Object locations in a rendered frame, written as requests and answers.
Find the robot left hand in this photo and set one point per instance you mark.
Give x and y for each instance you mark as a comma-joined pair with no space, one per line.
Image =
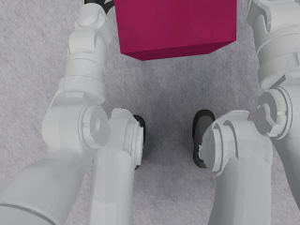
106,6

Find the carton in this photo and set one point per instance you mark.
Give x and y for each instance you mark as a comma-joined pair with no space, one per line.
159,29

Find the left robot upper arm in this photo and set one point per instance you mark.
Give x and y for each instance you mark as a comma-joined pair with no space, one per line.
44,192

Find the left robot forearm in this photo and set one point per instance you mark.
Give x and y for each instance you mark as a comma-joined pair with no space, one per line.
87,52

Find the robot left thigh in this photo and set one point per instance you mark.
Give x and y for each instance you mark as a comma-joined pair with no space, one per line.
111,188

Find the right robot forearm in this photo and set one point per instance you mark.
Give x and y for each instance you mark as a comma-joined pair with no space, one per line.
276,31

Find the right robot upper arm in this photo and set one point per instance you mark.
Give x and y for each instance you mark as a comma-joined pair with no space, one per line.
277,116

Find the robot left foot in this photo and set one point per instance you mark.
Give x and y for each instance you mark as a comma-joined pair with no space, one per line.
142,125

